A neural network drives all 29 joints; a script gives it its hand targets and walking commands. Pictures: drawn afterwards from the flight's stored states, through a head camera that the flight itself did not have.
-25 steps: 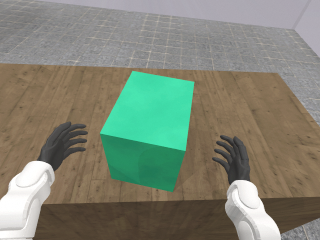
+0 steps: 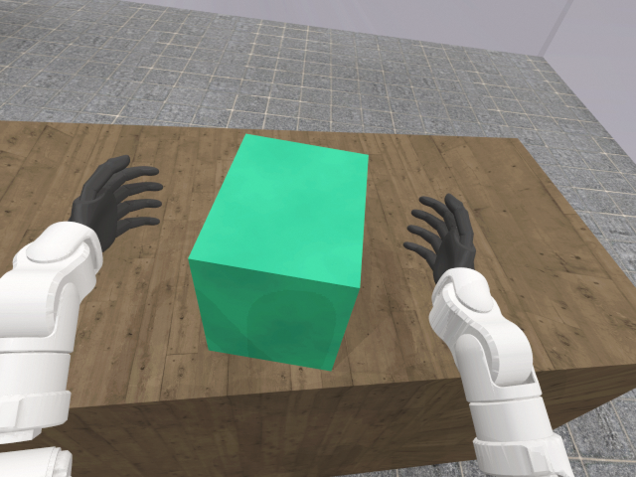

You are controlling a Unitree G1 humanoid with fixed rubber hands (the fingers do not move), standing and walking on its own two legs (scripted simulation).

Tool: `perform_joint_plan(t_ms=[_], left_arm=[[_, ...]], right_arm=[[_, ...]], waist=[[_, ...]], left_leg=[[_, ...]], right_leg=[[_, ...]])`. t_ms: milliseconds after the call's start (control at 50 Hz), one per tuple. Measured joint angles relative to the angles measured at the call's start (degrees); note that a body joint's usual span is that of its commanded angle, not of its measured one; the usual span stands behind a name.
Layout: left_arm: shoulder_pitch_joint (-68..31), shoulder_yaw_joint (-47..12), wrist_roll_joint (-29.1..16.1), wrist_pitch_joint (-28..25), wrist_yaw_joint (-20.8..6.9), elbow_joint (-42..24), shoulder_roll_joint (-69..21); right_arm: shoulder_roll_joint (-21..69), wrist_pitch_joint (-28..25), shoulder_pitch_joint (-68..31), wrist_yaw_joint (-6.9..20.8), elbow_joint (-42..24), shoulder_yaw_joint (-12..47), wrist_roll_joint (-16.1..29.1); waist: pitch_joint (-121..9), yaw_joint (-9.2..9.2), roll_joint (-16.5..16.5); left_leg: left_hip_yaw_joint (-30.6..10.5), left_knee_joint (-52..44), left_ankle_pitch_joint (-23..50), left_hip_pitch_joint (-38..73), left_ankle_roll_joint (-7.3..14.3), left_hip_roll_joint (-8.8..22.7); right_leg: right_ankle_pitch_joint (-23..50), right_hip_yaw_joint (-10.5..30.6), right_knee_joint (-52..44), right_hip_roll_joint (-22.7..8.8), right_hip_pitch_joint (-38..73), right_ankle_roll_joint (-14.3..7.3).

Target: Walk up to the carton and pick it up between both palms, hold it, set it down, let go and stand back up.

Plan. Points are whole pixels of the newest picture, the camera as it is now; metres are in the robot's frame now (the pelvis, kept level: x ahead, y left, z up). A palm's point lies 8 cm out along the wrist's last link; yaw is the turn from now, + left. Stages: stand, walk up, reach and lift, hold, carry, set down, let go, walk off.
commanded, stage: reach and lift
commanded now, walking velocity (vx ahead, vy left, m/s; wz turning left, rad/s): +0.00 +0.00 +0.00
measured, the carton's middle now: (288, 252) +0.42 +0.02 +0.03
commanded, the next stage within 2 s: none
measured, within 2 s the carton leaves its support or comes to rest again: neither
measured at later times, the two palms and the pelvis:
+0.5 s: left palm (108, 142) +0.42 +0.22 +0.21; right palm (452, 191) +0.37 -0.15 +0.21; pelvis -0.01 +0.01 +0.00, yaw +1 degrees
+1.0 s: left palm (148, 152) +0.45 +0.20 +0.18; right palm (424, 196) +0.40 -0.14 +0.17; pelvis -0.01 +0.00 +0.00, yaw +2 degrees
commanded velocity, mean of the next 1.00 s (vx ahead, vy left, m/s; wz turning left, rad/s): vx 0.00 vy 0.00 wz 0.00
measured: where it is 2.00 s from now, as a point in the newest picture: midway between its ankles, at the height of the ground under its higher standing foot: outside the picture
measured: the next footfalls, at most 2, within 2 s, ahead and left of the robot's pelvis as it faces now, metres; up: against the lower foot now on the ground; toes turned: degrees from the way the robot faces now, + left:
none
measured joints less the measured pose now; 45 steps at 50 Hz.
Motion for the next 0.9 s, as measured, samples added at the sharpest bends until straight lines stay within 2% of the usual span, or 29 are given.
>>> perform_joint_plan(t_ms=[240,400,480,600,760,900], left_arm=[[-14.85,-3.74,-0.72,-0.10,2.99,13.51,1.40],[-21.57,-4.90,-0.67,-0.76,3.09,21.04,1.50],[-24.86,-5.07,0.29,-1.39,2.91,25.52,1.84],[-30.52,-6.92,1.07,-4.60,2.57,35.85,2.03],[-36.31,-9.69,0.15,-11.19,3.69,47.93,1.27],[-37.05,-7.27,2.39,-14.85,3.57,52.70,-0.08]], right_arm=[[0.02,0.29,-13.86,1.89,12.87,-3.70,-0.93],[-1.55,0.31,-20.24,2.47,18.23,-3.04,0.71],[-1.78,0.32,-24.41,2.79,23.13,-2.87,1.20],[-1.49,-0.33,-30.34,3.14,32.46,-3.04,0.99],[1.24,-3.58,-35.30,2.75,41.46,-3.51,-1.18],[3.49,-7.38,-35.29,0.83,43.05,-1.67,-2.15]], waist=[[-1.40,-2.16,0.90],[-3.72,-3.18,0.55],[-4.85,-3.85,-0.19],[-5.62,-4.44,-0.51],[-5.98,-4.98,0.62],[-6.17,-5.93,0.45]], left_leg=[[-0.70,2.09,0.44,-4.89,1.01,-0.41],[-0.81,2.05,0.49,-5.80,1.15,-0.55],[-0.82,1.64,0.63,-5.45,0.90,-0.39],[-1.17,1.07,1.17,-5.66,0.69,-0.34],[-1.99,1.18,1.73,-8.11,0.41,-0.23],[-2.27,1.39,1.43,-8.36,0.09,0.07]], right_leg=[[0.86,-0.73,0.88,-0.41,-3.99,0.75],[0.74,-0.85,1.15,-0.53,-5.00,0.96],[0.79,-0.84,0.91,-0.36,-4.75,0.69],[0.92,-1.19,0.84,-0.23,-5.07,0.36],[1.04,-1.99,1.22,-0.02,-7.36,0.12],[0.94,-2.21,0.97,0.29,-7.35,0.07]])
